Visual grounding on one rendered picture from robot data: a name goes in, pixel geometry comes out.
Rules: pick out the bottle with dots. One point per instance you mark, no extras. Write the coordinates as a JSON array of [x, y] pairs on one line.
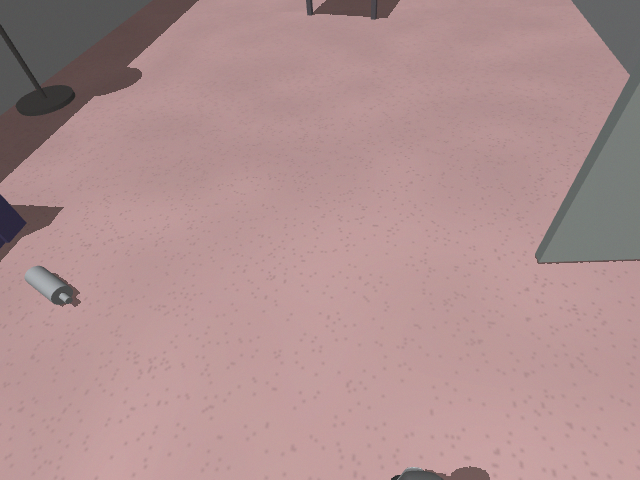
[[49, 285]]

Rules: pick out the armchair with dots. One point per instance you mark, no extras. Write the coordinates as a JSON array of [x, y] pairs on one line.
[[10, 222]]

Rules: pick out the floor lamp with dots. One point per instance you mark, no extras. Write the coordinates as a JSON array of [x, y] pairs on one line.
[[42, 100]]

